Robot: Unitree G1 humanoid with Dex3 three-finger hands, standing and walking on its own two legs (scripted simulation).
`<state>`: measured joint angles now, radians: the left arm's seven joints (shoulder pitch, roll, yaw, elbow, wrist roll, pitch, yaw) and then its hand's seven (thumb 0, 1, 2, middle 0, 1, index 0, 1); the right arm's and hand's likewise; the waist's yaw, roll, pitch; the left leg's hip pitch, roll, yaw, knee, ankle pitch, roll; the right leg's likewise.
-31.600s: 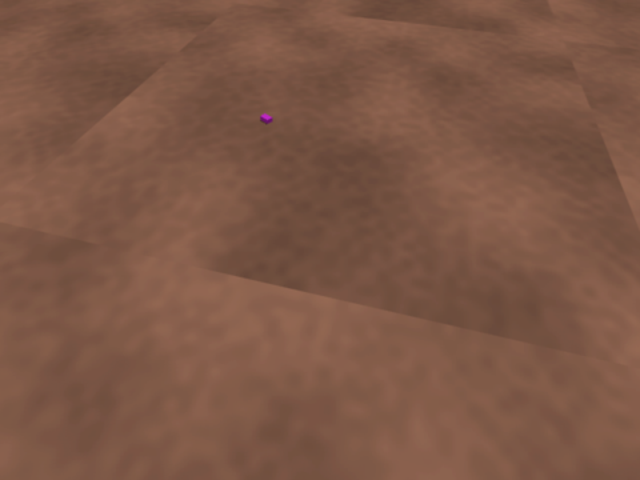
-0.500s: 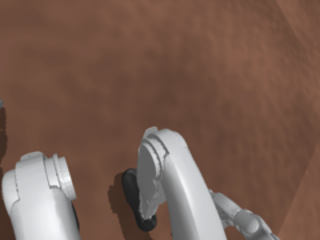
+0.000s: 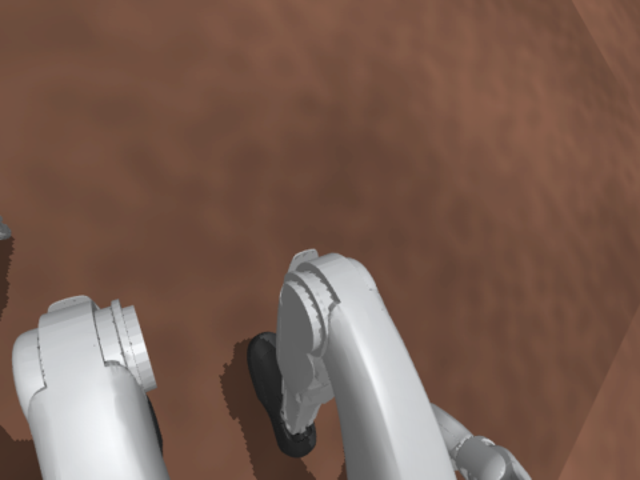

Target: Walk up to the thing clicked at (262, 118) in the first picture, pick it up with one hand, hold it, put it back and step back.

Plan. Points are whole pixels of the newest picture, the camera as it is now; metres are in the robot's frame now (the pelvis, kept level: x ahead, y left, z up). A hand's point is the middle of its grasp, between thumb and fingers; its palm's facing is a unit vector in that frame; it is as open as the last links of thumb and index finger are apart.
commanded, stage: close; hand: left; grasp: from above
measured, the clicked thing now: out of the picture +0.50 +0.43 -0.29
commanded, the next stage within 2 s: settle in 1.20 s
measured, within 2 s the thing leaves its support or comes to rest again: neither
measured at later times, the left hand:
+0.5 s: hand out of the picture +0.40 +0.31 -0.25, palm faces -0.44 -0.16 -0.88, open 7.3 cm
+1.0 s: hand out of the picture +0.38 +0.32 -0.25, palm faces -0.42 -0.10 -0.90, open 6.0 cm
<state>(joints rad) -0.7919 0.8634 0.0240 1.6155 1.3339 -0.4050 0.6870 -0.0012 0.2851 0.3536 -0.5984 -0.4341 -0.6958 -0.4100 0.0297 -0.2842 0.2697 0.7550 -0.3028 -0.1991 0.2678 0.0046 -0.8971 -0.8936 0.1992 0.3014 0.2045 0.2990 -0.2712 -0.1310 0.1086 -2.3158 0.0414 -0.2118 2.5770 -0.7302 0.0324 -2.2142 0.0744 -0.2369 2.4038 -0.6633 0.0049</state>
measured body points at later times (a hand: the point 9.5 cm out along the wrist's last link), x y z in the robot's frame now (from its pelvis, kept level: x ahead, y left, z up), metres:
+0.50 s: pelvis +0.00 +0.00 +0.00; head +0.25 +0.13 +0.35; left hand +0.42 +0.31 -0.20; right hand +0.11 -0.25 -0.07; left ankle +0.07 +0.12 -0.26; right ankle +0.11 -0.10 -0.26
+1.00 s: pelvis +0.00 +0.00 +0.00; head +0.24 +0.14 +0.35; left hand +0.40 +0.32 -0.20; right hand +0.11 -0.25 -0.07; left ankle +0.07 +0.12 -0.26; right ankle +0.11 -0.10 -0.26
